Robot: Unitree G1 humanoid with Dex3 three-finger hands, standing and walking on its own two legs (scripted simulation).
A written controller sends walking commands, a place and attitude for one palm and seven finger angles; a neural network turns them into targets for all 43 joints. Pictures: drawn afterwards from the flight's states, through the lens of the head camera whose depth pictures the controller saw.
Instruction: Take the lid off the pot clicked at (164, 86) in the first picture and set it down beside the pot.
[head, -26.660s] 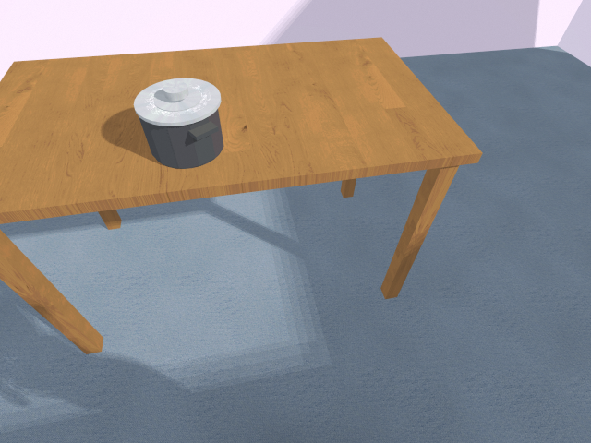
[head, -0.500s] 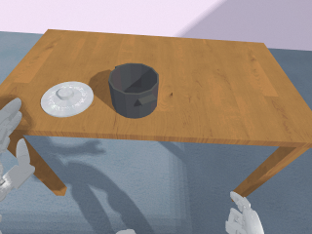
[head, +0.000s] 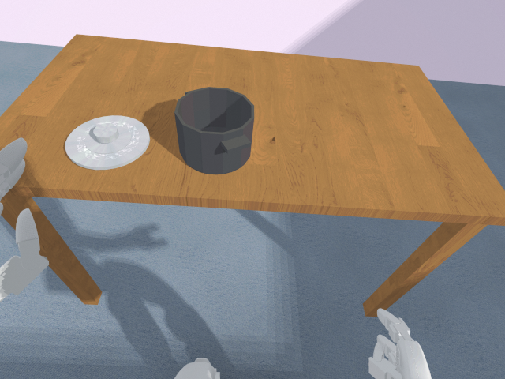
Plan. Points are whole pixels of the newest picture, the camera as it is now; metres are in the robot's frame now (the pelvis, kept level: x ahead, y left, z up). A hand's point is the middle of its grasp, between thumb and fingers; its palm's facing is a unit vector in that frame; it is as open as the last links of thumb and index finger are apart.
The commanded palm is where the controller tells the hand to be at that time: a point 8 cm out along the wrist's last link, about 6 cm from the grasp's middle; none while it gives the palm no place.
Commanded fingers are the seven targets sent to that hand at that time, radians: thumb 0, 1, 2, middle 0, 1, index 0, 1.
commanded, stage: step back with the hand held close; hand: left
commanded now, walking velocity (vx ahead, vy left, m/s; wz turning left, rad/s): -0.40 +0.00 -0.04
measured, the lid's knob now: (106, 133) +0.59 +0.35 +0.01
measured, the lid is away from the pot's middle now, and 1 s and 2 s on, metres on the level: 0.24 0.24 0.24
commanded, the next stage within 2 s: stop stepping back and stand still in 0.60 s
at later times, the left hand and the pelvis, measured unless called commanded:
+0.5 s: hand (10, 347) +0.12 +0.21 +0.20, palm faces +0.19 -0.87 -0.45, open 7.5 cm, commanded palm +0.06 +0.27 +0.20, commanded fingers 0.00 0.90 0.90 -0.20 -0.30 -0.20 -0.30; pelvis -0.10 +0.01 +0.02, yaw -6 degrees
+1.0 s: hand out of the picture -0.04 +0.24 +0.21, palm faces +0.26 -0.87 -0.43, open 7.5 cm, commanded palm -0.07 +0.29 +0.20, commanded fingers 0.00 0.90 0.90 -0.20 -0.30 -0.20 -0.30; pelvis -0.23 +0.03 +0.02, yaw -6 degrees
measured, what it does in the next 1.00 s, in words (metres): walks backwards: left foot, then right foot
